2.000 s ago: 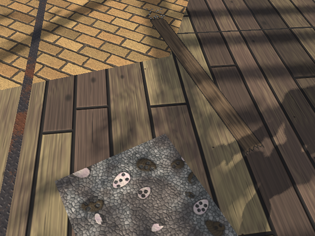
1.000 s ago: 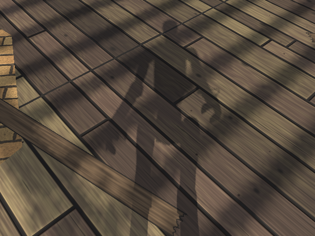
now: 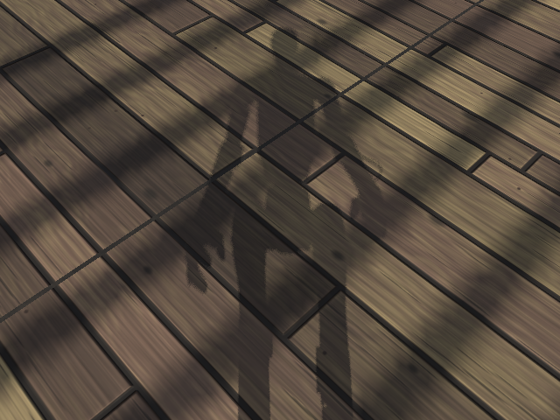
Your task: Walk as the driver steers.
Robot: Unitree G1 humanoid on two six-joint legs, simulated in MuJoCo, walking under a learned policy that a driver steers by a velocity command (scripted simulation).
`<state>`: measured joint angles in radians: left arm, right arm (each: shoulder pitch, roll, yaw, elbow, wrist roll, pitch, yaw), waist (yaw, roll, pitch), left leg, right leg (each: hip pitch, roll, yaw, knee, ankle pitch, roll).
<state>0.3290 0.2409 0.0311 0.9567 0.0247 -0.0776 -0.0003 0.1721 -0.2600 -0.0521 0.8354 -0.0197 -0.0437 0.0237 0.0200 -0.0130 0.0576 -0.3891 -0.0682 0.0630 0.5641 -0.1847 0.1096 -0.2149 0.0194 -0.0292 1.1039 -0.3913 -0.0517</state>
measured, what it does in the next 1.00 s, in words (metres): walks ahead: right foot, then left foot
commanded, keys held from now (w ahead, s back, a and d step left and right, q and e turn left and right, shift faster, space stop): w+q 0.24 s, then w+e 0.76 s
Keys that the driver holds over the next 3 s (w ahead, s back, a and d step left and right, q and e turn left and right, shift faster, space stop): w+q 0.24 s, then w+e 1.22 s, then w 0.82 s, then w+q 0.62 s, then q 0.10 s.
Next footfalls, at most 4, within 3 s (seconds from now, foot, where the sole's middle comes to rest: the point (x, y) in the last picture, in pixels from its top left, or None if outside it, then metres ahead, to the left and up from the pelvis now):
0.44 right None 0.42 -0.08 -0.76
0.98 left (254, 322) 0.70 0.10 -0.76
1.50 right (361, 264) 0.89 -0.19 -0.76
2.06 left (361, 169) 1.25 -0.22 -0.76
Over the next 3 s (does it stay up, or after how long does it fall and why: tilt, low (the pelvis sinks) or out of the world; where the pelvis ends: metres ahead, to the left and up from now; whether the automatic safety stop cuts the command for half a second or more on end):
stays up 1.47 -0.44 0.01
